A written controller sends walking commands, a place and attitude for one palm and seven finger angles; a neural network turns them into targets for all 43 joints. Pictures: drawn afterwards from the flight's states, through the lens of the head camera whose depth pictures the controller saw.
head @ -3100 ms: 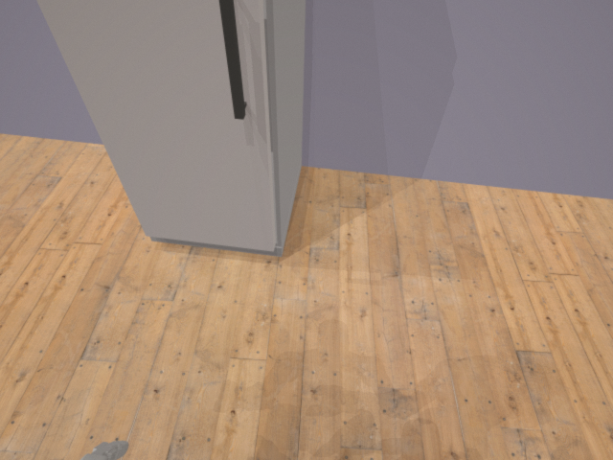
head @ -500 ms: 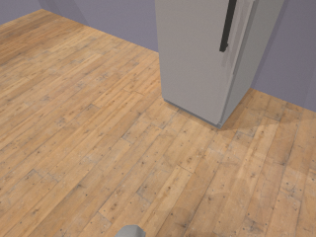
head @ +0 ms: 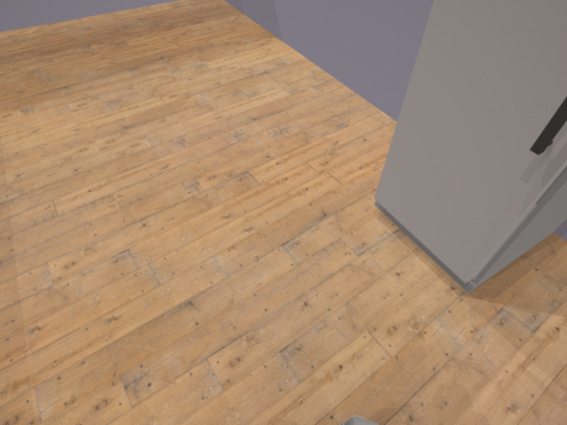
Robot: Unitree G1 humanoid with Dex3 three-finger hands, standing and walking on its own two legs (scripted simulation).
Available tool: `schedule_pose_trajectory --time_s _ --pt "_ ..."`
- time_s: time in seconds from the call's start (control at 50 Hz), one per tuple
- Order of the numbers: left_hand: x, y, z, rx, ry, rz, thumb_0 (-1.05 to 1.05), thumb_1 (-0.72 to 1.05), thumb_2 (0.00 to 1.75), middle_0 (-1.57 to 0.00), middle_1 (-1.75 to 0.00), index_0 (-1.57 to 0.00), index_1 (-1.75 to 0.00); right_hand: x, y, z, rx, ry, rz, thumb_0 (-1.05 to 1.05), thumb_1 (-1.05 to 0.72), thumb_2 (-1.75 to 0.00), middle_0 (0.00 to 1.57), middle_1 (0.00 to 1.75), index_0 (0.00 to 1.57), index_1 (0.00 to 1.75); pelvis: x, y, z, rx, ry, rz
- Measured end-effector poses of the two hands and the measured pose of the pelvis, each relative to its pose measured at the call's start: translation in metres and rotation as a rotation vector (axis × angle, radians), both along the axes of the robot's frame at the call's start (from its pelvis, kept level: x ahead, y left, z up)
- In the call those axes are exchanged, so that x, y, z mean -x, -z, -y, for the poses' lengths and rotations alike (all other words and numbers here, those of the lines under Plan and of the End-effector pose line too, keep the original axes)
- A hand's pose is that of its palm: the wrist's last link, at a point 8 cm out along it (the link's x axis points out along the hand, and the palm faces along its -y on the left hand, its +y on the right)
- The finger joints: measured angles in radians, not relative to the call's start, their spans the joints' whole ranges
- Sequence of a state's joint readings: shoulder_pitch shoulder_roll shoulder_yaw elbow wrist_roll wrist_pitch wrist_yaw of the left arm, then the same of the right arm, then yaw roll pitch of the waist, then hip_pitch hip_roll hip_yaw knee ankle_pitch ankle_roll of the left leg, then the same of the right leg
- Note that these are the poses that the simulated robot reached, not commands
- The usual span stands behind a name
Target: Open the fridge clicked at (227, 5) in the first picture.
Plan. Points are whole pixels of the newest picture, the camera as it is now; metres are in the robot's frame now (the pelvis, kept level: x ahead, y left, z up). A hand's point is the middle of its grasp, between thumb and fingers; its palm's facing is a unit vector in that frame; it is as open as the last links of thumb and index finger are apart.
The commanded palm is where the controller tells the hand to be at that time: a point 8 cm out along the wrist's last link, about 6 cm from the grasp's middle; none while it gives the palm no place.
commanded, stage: walk to a spot facing it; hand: right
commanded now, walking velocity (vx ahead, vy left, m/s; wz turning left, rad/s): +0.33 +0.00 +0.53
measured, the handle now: out of the picture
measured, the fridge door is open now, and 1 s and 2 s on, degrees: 0 0 0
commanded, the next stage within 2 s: turn to face it in 1.48 s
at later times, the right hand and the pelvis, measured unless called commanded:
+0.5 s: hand (405, 344) +0.30 -0.20 -0.16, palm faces -0.29 +0.95 -0.15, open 7.4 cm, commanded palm none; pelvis +0.16 -0.05 +0.01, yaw +18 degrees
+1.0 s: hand (340, 257) +0.49 -0.09 -0.17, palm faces -0.46 +0.86 -0.22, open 7.3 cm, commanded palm none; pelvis +0.36 +0.06 +0.00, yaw +31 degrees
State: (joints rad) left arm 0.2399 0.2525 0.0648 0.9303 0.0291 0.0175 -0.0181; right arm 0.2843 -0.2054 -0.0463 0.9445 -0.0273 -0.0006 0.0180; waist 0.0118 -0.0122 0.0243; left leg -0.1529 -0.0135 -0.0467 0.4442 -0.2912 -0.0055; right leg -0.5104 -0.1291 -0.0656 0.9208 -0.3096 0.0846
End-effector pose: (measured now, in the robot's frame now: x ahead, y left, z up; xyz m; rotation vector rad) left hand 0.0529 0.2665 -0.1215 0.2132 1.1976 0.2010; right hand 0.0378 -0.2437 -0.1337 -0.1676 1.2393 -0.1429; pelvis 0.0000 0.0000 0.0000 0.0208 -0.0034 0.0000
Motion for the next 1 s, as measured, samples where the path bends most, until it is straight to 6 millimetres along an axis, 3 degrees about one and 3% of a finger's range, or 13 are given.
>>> schedule_pose_trajectory --time_s 0.1,0.16,0.26,0.36,0.5,0.6,0.68,0.72,0.76,0.9,1.0 --pt "-0.055 -0.009 0.028 -0.029 0.01 0.107 0.01 0.9 0.9 -0.2 -0.3 -0.2 -0.3 -0.003 0.02 0.028 -0.025 0.009 -0.085 0.0 -0.9 -0.9 0.2 0.3 0.21 0.3 -0.031 0.008 0.027 -0.012 -0.053 0.0" --pt "-0.071 -0.01 0.046 -0.054 -0.008 0.161 0.01 0.9 0.9 -0.2 -0.3 -0.2 -0.3 -0.02 0.033 0.048 -0.029 -0.012 -0.134 0.0 -0.9 -0.9 0.2 0.3 0.2 0.3 -0.049 0.015 0.042 -0.013 -0.106 0.009" --pt "-0.052 -0.016 0.075 -0.029 -0.115 0.091 0.0 0.9 0.9 -0.2 -0.3 -0.2 -0.3 -0.087 0.019 0.062 -0.037 -0.091 -0.103 0.01 -0.91 -0.9 0.2 0.3 0.2 0.3 -0.081 -0.001 0.054 -0.025 -0.171 0.014" --pt "-0.016 -0.012 0.098 0.009 -0.252 -0.053 0.01 0.91 0.9 -0.2 -0.3 -0.2 -0.3 -0.167 0.005 0.056 -0.042 -0.167 -0.022 0.01 -0.91 -0.9 0.19 0.3 0.2 0.3 -0.113 -0.01 0.059 -0.022 -0.232 0.004" --pt "0.028 -0.004 0.129 0.082 -0.438 -0.247 0.01 0.91 0.9 -0.2 -0.3 -0.2 -0.3 -0.275 0.004 0.01 -0.062 -0.319 0.023 0.0 -0.91 -0.9 0.19 0.3 0.2 0.3 -0.162 -0.007 0.049 -0.005 -0.314 0.003" --pt "0.039 0.0 0.144 0.146 -0.551 -0.372 0.01 0.91 0.9 -0.2 -0.3 -0.2 -0.3 -0.358 0.007 -0.052 -0.088 -0.449 0.068 0.0 -0.91 -0.9 0.19 0.3 0.2 0.3 -0.201 0.002 0.028 0.0 -0.369 0.0" --pt "0.03 0.009 0.141 0.199 -0.62 -0.449 0.01 0.9 0.9 -0.2 -0.3 -0.2 -0.3 -0.423 0.013 -0.108 -0.105 -0.534 0.141 0.0 -0.91 -0.9 0.19 0.3 0.2 0.3 -0.237 0.016 -0.002 -0.005 -0.414 -0.005" --pt "0.015 0.02 0.128 0.222 -0.639 -0.46 0.01 0.9 0.9 -0.2 -0.3 -0.2 -0.3 -0.448 0.019 -0.129 -0.104 -0.545 0.194 0.0 -0.91 -0.9 0.2 0.3 0.2 0.3 -0.255 0.027 -0.022 0.017 -0.43 0.0" --pt "-0.012 0.028 0.105 0.212 -0.645 -0.426 0.01 0.9 0.9 -0.2 -0.3 -0.2 -0.3 -0.459 0.02 -0.138 -0.096 -0.541 0.2 0.0 -0.91 -0.9 0.2 0.3 0.2 0.3 -0.268 0.029 -0.032 0.01 -0.451 0.008" --pt "-0.171 0.021 0.0 0.081 -0.576 -0.045 0.01 0.91 0.9 -0.2 -0.3 -0.2 -0.3 -0.462 0.007 -0.125 -0.007 -0.532 0.053 -0.01 -0.92 -0.9 0.2 0.3 0.2 0.3 -0.319 0.006 -0.054 0.007 -0.517 0.001" --pt "-0.274 0.002 -0.047 0.027 -0.505 0.143 0.01 0.91 0.9 -0.19 -0.3 -0.2 -0.3 -0.471 0.001 -0.107 0.027 -0.507 -0.022 0.0 -0.92 -0.9 0.2 0.3 0.2 0.3 -0.36 0.0 -0.061 0.003 -0.549 -0.007"
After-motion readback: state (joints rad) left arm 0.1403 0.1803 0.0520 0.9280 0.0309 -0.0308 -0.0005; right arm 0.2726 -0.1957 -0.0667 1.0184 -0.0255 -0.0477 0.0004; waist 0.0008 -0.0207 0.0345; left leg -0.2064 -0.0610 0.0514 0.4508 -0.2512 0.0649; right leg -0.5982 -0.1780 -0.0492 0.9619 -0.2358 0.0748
